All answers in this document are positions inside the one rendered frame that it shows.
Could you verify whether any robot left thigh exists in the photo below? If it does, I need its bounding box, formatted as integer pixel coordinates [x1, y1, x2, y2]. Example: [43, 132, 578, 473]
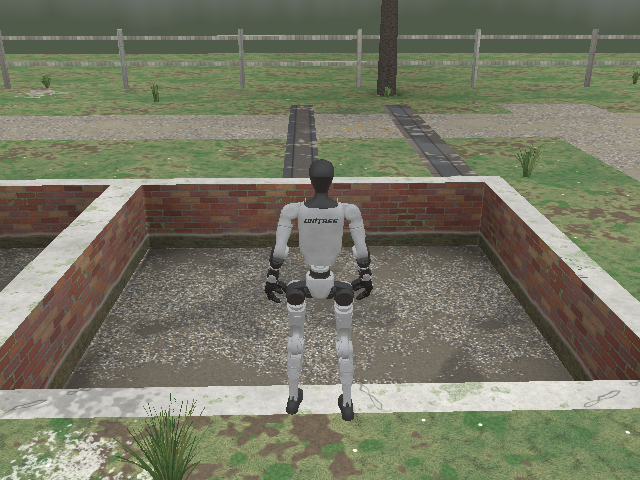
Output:
[286, 280, 306, 355]

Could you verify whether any left robot upper arm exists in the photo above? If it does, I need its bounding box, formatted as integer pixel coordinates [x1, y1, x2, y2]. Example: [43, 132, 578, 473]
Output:
[273, 202, 300, 259]

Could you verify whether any right robot upper arm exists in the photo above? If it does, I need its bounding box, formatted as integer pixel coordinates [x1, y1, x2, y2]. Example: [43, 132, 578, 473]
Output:
[342, 203, 368, 259]

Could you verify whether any robot left forearm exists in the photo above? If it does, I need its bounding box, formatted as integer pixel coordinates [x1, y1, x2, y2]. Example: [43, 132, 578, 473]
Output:
[266, 243, 284, 283]

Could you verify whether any robot right forearm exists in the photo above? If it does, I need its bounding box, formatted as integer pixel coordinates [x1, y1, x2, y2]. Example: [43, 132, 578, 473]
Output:
[356, 244, 372, 281]

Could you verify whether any robot left hand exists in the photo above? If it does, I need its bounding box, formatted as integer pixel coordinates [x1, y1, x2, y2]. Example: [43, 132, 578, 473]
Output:
[264, 280, 287, 303]

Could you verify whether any robot right hand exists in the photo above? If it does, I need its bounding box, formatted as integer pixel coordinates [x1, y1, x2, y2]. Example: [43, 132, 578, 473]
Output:
[351, 276, 373, 300]

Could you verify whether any robot right thigh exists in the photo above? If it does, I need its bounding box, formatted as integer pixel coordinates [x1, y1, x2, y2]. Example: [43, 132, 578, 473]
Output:
[333, 281, 354, 359]

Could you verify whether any robot thigh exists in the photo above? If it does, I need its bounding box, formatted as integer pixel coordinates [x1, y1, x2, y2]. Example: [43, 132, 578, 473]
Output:
[333, 281, 354, 359]
[286, 280, 306, 355]

